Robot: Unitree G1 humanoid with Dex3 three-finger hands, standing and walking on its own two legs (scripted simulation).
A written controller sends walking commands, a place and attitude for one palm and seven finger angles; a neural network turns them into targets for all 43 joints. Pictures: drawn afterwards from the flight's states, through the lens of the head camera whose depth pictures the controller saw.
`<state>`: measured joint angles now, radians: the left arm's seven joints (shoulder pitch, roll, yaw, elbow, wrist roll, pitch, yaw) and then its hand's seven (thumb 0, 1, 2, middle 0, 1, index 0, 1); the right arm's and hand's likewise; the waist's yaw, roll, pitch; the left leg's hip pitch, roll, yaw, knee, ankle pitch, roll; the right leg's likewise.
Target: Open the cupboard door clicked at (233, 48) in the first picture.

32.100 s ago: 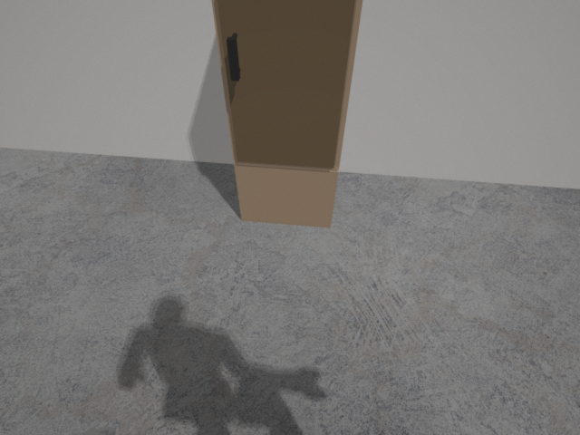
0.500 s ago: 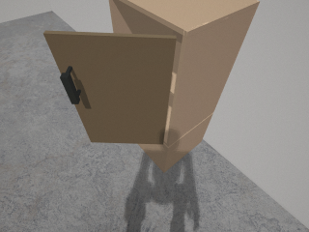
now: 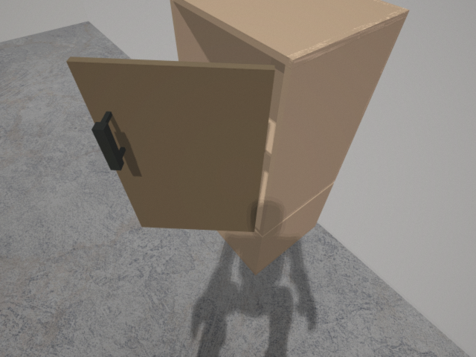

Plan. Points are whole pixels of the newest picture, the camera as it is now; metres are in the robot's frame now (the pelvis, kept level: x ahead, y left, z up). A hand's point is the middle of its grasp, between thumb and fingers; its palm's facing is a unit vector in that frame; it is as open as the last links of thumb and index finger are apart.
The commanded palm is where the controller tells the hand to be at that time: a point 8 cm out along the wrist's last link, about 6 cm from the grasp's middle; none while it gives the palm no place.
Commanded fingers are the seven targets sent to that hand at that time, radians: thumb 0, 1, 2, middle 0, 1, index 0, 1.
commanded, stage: come to a stop and stand still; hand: left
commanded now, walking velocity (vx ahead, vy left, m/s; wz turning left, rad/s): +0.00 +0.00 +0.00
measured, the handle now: (112, 141) +0.53 +0.31 +0.03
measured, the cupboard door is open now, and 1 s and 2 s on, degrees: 48 48 48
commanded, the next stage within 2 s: look again from close up in 0.08 s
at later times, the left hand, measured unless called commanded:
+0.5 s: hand out of the picture +0.01 +0.21 -0.18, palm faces +0.01 -0.97 -0.23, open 7.4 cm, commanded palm none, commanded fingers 0.00 0.90 0.90 -0.20 -0.30 -0.20 -0.30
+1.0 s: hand out of the picture -0.16 +0.24 -0.19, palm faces +0.06 -0.98 -0.16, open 7.4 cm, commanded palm none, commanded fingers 0.00 0.90 0.90 -0.20 -0.30 -0.20 -0.30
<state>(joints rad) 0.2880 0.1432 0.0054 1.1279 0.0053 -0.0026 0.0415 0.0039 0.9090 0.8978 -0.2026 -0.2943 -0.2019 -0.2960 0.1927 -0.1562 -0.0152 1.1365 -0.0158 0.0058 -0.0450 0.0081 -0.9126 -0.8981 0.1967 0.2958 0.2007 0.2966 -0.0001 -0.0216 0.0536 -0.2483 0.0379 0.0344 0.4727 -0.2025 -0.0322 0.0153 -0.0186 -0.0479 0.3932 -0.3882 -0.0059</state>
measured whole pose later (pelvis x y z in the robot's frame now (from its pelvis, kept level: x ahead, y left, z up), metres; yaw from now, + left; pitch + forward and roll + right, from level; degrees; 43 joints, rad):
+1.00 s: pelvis -0.08 +0.07 -0.01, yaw +0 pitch -3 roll -2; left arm 0.49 0.18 0.01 1.06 0.02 0.03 0.03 0.01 0.91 0.90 -0.20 -0.29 -0.20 -0.30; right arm 0.34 -0.17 -0.03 1.01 -0.02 0.03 0.00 0.01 -0.91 -0.90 0.20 0.30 0.20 0.30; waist 0.01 -0.03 0.01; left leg -0.41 -0.01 0.06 0.63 -0.27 0.04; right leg -0.16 -0.05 0.01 0.56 -0.37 0.03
